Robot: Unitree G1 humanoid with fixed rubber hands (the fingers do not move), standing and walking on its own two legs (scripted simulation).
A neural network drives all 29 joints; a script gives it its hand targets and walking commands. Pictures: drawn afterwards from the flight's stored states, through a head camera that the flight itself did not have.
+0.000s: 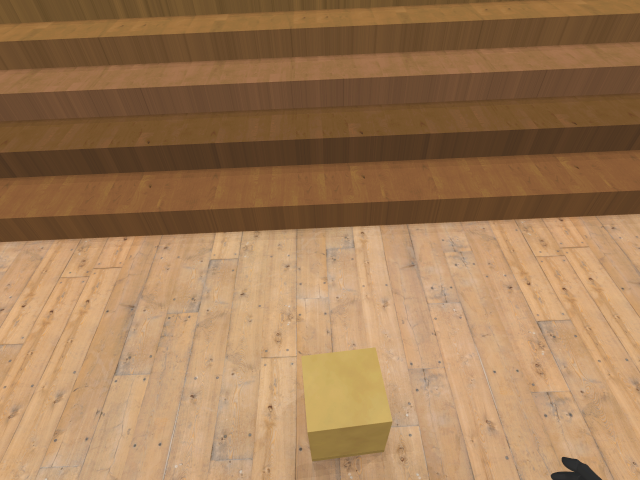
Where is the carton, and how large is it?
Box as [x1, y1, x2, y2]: [301, 347, 392, 460]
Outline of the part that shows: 375,347 301,356 307,432 312,460 383,451 392,421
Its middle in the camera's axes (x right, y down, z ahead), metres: +0.07 +0.48 +1.11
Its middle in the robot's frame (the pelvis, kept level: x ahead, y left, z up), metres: +0.47 -0.03 -0.65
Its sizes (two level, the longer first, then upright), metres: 0.210 0.200 0.250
